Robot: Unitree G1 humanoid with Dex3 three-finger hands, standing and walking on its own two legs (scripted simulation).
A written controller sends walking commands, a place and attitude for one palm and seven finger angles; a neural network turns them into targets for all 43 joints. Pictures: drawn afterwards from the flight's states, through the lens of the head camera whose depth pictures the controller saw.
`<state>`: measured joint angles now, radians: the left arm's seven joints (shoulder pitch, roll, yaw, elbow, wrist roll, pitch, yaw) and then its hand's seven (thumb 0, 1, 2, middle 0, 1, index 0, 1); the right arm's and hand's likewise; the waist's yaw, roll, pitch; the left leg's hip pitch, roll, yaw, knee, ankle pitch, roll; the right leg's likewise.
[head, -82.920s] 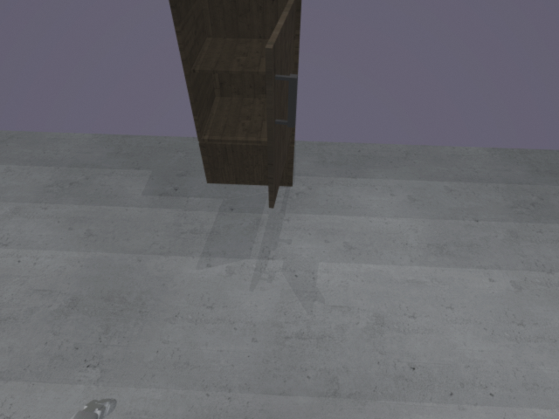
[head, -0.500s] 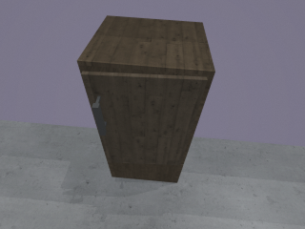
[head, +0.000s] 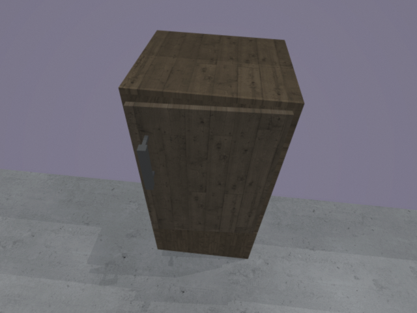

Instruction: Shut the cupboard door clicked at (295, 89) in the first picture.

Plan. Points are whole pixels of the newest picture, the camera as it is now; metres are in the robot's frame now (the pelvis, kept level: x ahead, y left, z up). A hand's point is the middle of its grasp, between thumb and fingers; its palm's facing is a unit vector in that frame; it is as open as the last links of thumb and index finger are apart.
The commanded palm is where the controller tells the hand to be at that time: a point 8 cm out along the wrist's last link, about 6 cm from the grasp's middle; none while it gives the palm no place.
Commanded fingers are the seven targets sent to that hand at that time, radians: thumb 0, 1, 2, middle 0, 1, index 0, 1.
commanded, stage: look again from close up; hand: left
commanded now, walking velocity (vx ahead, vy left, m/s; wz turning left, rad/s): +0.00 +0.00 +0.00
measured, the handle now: (148, 163) +0.50 +0.20 -0.04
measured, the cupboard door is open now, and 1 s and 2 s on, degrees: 3 3 3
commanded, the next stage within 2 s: shuffle to correct the standing spot in 0.12 s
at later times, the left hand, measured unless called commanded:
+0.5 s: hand out of the picture -0.06 +0.17 -0.17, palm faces +0.04 -0.99 -0.16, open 7.4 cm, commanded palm none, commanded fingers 0.00 0.90 0.90 -0.20 -0.30 -0.20 -0.30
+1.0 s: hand out of the picture +0.07 +0.16 -0.18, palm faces +0.00 -0.98 -0.18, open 7.3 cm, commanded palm none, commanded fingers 0.00 0.90 0.90 -0.20 -0.30 -0.20 -0.30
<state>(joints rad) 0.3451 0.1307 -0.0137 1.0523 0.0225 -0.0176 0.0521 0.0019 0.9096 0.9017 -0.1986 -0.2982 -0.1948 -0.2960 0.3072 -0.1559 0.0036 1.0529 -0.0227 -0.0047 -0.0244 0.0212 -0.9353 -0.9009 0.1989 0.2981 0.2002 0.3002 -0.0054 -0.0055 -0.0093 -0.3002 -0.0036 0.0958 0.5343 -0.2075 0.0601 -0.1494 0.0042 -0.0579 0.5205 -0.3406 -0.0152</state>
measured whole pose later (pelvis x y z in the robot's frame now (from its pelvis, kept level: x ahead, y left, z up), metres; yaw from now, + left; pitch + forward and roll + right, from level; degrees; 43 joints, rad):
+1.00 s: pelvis +0.05 +0.00 +0.00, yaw -2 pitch -2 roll +1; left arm 0.29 0.16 0.02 1.05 0.03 0.00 0.04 0.03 0.95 0.90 -0.20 -0.30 -0.19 -0.30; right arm 0.32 -0.08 0.01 1.10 -0.01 -0.02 -0.04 0.01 -0.92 -0.90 0.20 0.30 0.20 0.30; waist 0.01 -0.05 0.05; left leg -0.22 0.00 0.15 0.54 -0.30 0.05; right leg -0.29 -0.06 -0.04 0.55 -0.23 0.02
